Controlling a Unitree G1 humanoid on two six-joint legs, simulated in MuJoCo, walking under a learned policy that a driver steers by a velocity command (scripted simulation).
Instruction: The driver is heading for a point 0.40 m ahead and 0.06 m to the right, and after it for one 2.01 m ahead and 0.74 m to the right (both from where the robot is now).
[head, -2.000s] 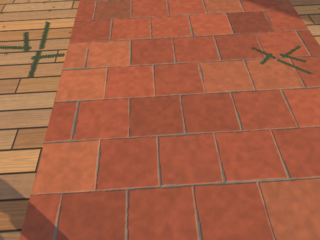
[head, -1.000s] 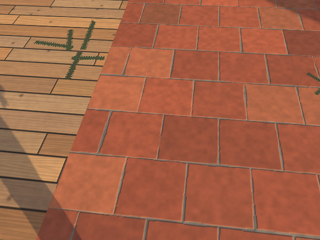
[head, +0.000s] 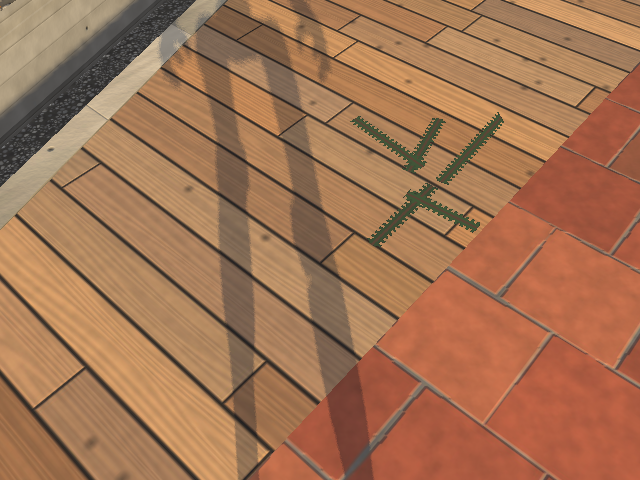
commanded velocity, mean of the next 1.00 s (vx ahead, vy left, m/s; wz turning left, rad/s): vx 0.28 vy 0.00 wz -0.21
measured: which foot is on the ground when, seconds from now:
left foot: up 0.00-0.24, down 0.26-0.76, up 0.78-1.00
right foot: down 0.00-0.26, up 0.28-0.72, down 0.74-1.00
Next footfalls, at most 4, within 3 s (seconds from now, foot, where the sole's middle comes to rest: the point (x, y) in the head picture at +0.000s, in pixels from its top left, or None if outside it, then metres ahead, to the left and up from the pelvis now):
0.26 left None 0.28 0.13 -0.78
0.74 right None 0.45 -0.05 -0.78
1.24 left None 0.46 0.15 -0.78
1.68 right None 0.31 -0.02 -0.78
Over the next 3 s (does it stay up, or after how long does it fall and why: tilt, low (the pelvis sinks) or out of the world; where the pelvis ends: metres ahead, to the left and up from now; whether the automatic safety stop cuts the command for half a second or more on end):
stays up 0.41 -0.02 0.00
